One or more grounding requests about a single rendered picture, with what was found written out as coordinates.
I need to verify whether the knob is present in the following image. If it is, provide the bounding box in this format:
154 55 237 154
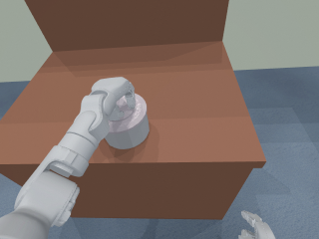
116 98 129 112

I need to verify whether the lid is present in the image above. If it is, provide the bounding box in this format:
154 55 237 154
108 94 148 134

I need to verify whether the robot left forearm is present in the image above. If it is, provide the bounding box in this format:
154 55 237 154
14 88 117 210

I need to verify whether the pot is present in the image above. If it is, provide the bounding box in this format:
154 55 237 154
105 114 150 149

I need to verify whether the right robot hand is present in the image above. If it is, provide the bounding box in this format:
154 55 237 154
238 210 276 239

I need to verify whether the left robot upper arm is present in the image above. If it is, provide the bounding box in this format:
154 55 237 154
0 169 80 239

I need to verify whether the table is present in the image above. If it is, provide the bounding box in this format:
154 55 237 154
0 0 266 220

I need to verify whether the left robot hand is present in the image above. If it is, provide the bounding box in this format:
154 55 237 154
91 77 136 121

